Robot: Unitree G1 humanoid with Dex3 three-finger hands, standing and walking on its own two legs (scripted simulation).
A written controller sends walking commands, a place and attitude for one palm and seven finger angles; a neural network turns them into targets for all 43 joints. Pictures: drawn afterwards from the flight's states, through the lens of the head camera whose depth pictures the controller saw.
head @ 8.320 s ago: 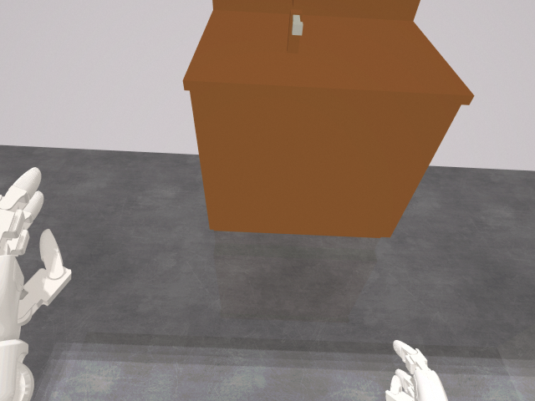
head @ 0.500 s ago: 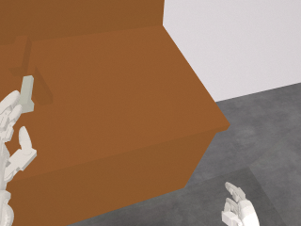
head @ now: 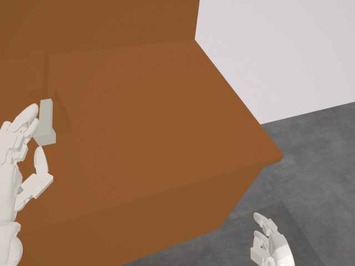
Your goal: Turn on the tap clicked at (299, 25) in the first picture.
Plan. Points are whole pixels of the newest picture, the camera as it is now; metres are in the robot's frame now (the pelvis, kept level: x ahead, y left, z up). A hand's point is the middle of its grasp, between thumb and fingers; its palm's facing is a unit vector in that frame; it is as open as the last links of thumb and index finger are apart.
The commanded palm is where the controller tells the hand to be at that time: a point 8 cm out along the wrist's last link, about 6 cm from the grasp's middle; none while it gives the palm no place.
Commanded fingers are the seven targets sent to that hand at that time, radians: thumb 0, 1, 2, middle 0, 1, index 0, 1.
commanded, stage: come to a stop and stand still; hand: left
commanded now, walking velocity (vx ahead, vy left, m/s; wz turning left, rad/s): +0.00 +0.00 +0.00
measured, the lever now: (44, 135) +0.31 +0.28 +0.14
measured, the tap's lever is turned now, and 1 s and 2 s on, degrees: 0 0 0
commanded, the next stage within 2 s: look again from close up in 0.24 s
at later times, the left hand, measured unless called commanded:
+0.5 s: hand (29, 180) +0.21 +0.25 +0.17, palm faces +0.41 -0.84 -0.36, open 7.4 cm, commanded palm +0.14 +0.28 +0.18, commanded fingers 0.00 0.90 0.90 -0.20 -0.30 -0.20 -0.30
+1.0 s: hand (57, 189) +0.19 +0.20 +0.18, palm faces +0.36 -0.84 -0.40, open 7.4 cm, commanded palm +0.13 +0.23 +0.18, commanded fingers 0.00 0.90 0.90 -0.20 -0.30 -0.20 -0.30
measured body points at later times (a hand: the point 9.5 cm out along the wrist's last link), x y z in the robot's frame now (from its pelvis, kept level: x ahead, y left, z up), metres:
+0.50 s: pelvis -0.01 -0.01 +0.00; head +0.01 +0.02 +0.45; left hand +0.18 +0.29 +0.19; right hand +0.17 -0.22 -0.06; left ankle +0.01 +0.06 -0.74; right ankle +0.00 -0.15 -0.74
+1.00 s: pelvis -0.03 -0.04 +0.00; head +0.02 -0.03 +0.45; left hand +0.17 +0.24 +0.20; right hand +0.17 -0.25 -0.07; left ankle +0.01 +0.06 -0.74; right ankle +0.00 -0.15 -0.74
